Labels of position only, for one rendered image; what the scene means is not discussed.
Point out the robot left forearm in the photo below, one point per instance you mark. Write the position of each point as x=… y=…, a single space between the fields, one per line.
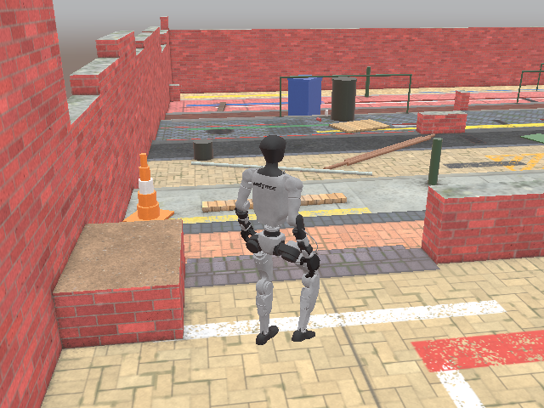
x=243 y=219

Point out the robot left upper arm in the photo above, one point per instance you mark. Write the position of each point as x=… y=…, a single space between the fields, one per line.
x=245 y=189

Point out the robot foot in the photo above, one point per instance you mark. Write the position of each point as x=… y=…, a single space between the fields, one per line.
x=262 y=339
x=298 y=336

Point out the right robot foot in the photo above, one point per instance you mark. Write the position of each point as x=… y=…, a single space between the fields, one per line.
x=298 y=336

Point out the right robot hand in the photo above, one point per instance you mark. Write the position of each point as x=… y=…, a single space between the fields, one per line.
x=312 y=264

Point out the robot right upper arm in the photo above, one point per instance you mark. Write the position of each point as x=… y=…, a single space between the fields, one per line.
x=294 y=186

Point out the left robot hand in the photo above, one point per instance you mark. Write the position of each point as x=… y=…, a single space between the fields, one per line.
x=245 y=234

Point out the robot right forearm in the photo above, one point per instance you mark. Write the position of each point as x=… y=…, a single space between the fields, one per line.
x=302 y=239

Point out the left robot foot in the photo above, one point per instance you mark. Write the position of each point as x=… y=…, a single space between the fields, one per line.
x=262 y=339

